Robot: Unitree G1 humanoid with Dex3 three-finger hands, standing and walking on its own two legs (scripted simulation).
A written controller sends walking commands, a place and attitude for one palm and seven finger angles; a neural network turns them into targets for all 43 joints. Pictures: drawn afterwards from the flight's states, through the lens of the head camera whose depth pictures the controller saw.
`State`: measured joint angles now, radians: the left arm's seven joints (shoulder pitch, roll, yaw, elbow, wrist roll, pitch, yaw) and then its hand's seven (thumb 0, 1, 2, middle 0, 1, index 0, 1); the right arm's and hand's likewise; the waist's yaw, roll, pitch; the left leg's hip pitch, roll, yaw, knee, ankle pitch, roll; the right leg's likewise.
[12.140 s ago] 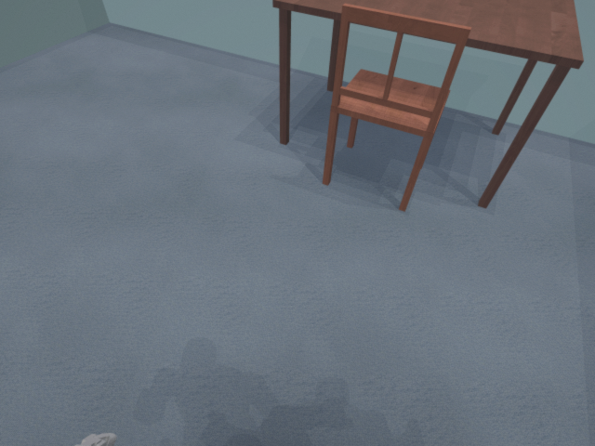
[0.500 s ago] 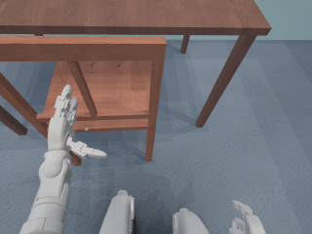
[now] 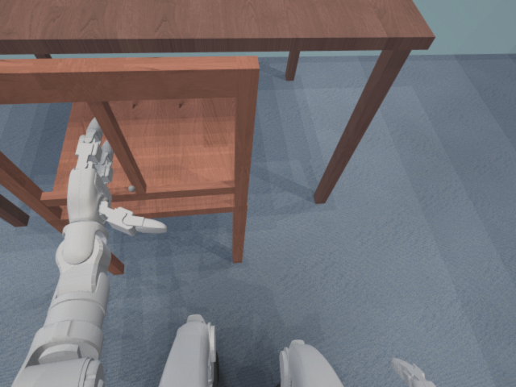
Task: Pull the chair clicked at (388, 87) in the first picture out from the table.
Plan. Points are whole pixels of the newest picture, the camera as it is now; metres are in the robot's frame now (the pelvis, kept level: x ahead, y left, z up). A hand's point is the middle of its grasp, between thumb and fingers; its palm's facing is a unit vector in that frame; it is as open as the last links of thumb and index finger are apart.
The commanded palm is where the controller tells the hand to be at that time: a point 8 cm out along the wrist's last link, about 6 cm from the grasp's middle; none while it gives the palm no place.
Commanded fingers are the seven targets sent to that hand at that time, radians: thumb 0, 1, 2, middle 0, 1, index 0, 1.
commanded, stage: push the fingers through the gap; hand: left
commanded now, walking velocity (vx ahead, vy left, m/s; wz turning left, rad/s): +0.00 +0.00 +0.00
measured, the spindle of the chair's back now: (122, 152) +0.48 +0.23 +0.01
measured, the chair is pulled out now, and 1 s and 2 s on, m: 0.00 0.00 0.01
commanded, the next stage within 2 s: hook a spindle and tug to test in 0.88 s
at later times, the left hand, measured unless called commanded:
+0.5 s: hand (133, 164) +0.45 +0.20 +0.03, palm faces +0.13 -0.99 -0.03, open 16.9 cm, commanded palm +0.42 +0.24 +0.03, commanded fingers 0.00 -0.50 0.30 -0.06 -0.08 -0.06 -0.08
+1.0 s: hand (131, 162) +0.45 +0.21 +0.03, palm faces +0.14 -0.99 -0.03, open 16.9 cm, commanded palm +0.43 +0.24 +0.03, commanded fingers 0.00 -0.50 0.30 -0.10 -0.19 -0.10 -0.19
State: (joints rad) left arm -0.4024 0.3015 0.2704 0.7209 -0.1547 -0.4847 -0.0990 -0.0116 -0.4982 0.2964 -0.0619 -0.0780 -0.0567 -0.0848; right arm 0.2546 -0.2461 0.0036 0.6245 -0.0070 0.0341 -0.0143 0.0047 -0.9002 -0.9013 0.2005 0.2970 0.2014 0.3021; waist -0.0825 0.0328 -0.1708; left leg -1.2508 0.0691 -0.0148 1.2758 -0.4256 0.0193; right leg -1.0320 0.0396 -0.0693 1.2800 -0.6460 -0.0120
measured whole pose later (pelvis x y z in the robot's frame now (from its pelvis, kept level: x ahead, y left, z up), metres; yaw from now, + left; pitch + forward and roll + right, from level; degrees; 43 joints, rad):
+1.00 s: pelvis +0.00 +0.00 +0.00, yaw -1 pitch +24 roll -5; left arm -0.60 0.37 0.35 0.92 -0.12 -0.51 -0.11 -0.01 -0.50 0.30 -0.06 -0.08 -0.06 -0.08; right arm 0.28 -0.24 0.01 0.63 -0.02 0.11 0.00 0.00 -0.90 -0.90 0.20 0.30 0.20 0.30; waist -0.12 0.03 -0.16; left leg -1.29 0.07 -0.02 1.29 -0.43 0.02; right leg -1.06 0.05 -0.07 1.28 -0.64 -0.01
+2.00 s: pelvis +0.01 +0.01 +0.00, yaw -1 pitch +24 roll -5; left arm -0.56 0.34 0.31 0.87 -0.13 -0.50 -0.07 0.01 0.76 0.82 -0.47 -1.45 -0.44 -1.45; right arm 0.28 -0.24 0.00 0.62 -0.02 0.12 0.02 0.00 -0.90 -0.90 0.20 0.30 0.20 0.30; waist -0.11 0.04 -0.17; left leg -1.27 0.07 -0.01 1.27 -0.43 0.03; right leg -1.05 0.05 -0.06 1.26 -0.64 0.00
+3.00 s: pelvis +0.01 +0.01 +0.10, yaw +1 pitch +9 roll -2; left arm -0.53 0.23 0.12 1.09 -0.07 -0.21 0.07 0.03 0.75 0.80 -0.36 -1.17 -0.48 -1.45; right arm 0.25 -0.26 -0.01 0.64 0.04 0.10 -0.09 0.00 -0.90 -0.90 0.20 0.30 0.20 0.30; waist -0.07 0.03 0.02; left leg -0.64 0.05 0.04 0.71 -0.22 0.03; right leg -0.46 0.02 -0.02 0.70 -0.39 0.01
